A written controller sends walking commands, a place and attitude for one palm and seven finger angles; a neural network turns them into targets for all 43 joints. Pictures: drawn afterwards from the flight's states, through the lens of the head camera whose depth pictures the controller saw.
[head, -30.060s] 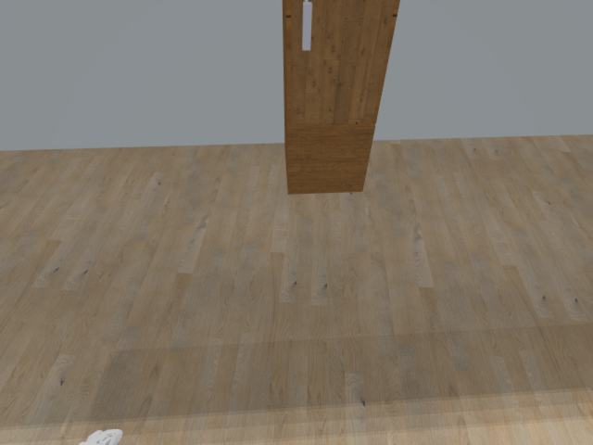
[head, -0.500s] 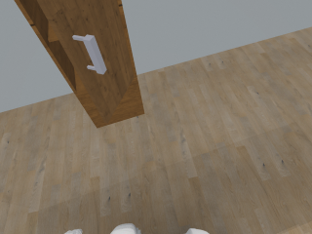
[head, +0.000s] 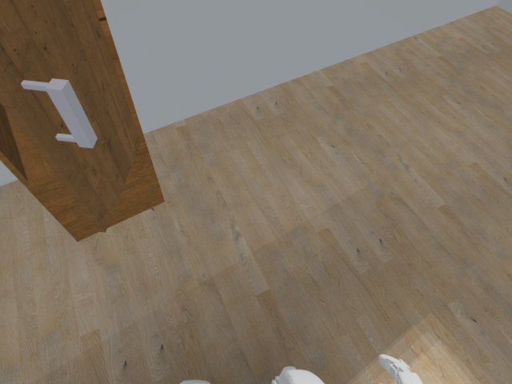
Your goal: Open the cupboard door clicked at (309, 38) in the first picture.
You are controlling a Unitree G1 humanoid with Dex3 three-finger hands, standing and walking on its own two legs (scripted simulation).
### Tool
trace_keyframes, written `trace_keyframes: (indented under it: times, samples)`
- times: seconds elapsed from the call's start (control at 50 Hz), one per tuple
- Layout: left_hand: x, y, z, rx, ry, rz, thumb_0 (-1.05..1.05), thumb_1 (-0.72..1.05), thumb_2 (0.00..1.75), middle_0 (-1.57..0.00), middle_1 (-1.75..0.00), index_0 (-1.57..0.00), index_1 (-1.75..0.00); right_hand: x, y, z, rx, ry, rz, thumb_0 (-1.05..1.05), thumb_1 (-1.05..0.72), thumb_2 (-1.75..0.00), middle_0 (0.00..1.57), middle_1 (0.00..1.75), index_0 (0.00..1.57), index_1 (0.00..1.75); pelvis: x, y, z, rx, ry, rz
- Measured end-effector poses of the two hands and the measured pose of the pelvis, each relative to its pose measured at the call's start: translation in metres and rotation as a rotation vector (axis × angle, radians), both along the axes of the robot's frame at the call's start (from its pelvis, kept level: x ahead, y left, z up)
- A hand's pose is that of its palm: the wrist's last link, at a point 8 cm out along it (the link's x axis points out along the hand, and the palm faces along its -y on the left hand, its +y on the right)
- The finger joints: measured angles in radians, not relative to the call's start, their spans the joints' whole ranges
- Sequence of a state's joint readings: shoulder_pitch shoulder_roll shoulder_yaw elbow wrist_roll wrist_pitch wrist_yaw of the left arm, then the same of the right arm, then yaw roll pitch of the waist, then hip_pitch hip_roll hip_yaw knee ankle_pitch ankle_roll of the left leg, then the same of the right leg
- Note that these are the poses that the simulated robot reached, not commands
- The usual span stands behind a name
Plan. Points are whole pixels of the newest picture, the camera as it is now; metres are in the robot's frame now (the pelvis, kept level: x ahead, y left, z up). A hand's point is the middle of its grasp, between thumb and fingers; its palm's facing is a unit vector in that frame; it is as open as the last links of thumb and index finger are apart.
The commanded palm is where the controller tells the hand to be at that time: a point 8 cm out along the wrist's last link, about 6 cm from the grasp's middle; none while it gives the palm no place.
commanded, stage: walk to a spot facing it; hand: left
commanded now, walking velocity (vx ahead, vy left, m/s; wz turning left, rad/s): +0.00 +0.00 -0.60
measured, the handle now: (61, 115) +0.51 +0.42 +0.05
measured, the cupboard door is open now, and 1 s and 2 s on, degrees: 52 52 52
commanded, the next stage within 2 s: turn to face it in 1.88 s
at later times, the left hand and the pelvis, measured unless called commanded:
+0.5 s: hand (195, 334) +0.20 +0.13 -0.16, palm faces -0.34 -0.92 -0.22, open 7.4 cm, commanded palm none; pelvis +0.09 -0.04 +0.01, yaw -20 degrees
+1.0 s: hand (291, 206) +0.50 -0.04 -0.15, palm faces -0.61 -0.77 -0.18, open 7.4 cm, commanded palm none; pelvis +0.29 -0.12 +0.00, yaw -34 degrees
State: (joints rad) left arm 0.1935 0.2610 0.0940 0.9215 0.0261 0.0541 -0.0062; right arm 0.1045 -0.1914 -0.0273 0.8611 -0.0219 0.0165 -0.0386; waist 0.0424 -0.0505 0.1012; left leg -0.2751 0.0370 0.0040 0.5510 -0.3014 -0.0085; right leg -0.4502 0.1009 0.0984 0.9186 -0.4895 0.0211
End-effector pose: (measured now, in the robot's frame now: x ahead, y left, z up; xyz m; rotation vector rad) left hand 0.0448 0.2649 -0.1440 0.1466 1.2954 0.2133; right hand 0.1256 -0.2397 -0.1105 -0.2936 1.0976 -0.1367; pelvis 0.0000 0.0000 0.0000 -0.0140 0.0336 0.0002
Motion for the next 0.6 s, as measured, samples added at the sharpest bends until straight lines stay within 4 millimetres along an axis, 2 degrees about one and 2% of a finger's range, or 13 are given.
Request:
trace_keyframes:
  times: [0.08,0.14,0.26,0.32,0.36,0.42,0.52,0.6]
  samples:
    - [0.034,0.004,0.009,0.003,-0.031,-0.071,0.0,0.91,0.9,-0.2,-0.3,-0.2,-0.3,-0.042,-0.007,0.001,-0.009,0.089,-0.065,0.0,-0.9,-0.9,0.2,0.3,0.21,0.3,0.004,0.0,0.007,-0.017,0.002,-0.053]
    - [0.06,-0.002,0.015,0.007,-0.04,-0.14,0.0,0.91,0.9,-0.2,-0.3,-0.2,-0.3,-0.072,-0.015,-0.003,0.001,0.139,-0.134,0.0,-0.9,-0.9,0.2,0.3,0.21,0.3,0.008,-0.002,0.008,-0.022,0.003,-0.103]
    - [0.123,-0.041,0.017,0.018,-0.076,-0.315,0.0,0.91,0.9,-0.19,-0.3,-0.2,-0.3,-0.132,-0.041,-0.026,0.046,0.22,-0.301,0.0,-0.9,-0.9,0.2,0.3,0.21,0.3,0.027,-0.023,-0.005,-0.008,0.003,-0.207]
    - [0.147,-0.062,0.015,0.033,-0.127,-0.36,0.0,0.91,0.9,-0.2,-0.3,-0.2,-0.3,-0.148,-0.056,-0.039,0.061,0.275,-0.365,0.01,-0.9,-0.9,0.2,0.3,0.21,0.3,0.036,-0.033,-0.014,-0.007,-0.009,-0.238]
    - [0.154,-0.072,0.018,0.032,-0.126,-0.371,0.0,0.91,0.9,-0.2,-0.3,-0.2,-0.3,-0.143,-0.062,-0.035,0.065,0.28,-0.391,0.01,-0.91,-0.9,0.2,0.3,0.2,0.3,0.045,-0.037,-0.009,-0.008,-0.016,-0.254]
    - [0.159,-0.083,0.021,0.02,-0.087,-0.393,0.0,0.9,0.9,-0.2,-0.3,-0.2,-0.3,-0.119,-0.069,-0.023,0.068,0.229,-0.419,0.01,-0.91,-0.9,0.2,0.3,0.2,0.3,0.063,-0.042,0.0,0.006,-0.014,-0.295]
    - [0.175,-0.093,0.014,-0.022,0.0,-0.435,0.0,0.9,0.9,-0.2,-0.3,-0.21,-0.3,-0.058,-0.073,-0.007,0.065,0.095,-0.445,0.01,-0.91,-0.9,0.19,0.3,0.2,0.3,0.099,-0.045,0.006,0.013,-0.009,-0.357]
    - [0.203,-0.09,-0.002,-0.049,0.041,-0.436,0.0,0.9,0.9,-0.2,-0.3,-0.21,-0.3,-0.004,-0.069,-0.006,0.046,0.017,-0.445,0.01,-0.91,-0.9,0.2,0.3,0.2,0.3,0.14,-0.041,-0.002,-0.003,-0.012,-0.39]
